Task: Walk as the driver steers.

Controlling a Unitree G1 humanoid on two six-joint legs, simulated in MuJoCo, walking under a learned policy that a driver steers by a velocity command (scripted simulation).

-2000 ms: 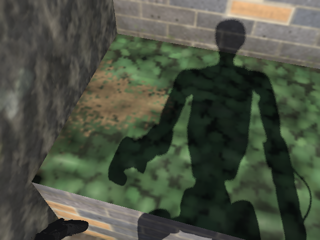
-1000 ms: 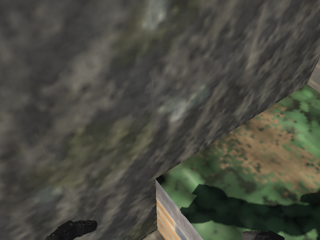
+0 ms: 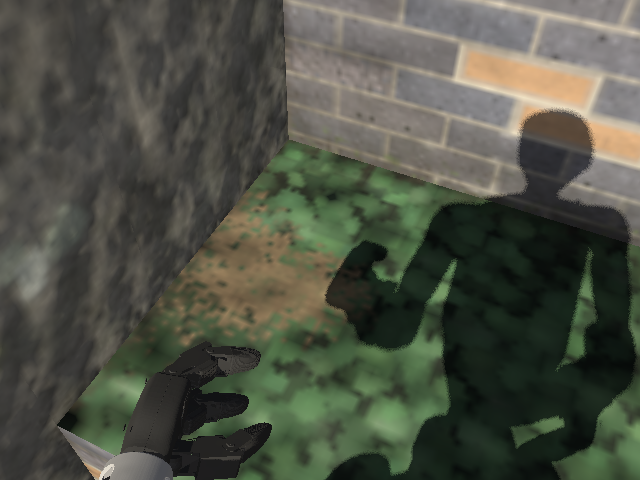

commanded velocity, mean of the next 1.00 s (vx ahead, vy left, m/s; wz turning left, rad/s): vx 1.00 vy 0.00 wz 0.44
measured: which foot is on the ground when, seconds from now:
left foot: down 0.00-0.36, up 0.38-0.56, down 0.58-1.00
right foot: down 0.00-0.58, up 0.60-0.80, down 0.82-1.00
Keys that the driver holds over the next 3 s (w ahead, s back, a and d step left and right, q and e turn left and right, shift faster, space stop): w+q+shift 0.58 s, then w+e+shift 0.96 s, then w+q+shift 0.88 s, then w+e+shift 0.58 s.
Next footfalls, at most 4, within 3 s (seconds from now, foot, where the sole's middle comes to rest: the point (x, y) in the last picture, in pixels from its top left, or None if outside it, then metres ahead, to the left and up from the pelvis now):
0.58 left None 0.04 0.22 -0.78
0.82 right None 0.11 0.06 -0.78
1.70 right None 0.02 -0.04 -0.78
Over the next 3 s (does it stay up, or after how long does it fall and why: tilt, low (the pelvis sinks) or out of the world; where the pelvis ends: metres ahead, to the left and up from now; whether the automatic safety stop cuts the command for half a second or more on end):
stays up -0.01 0.08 0.00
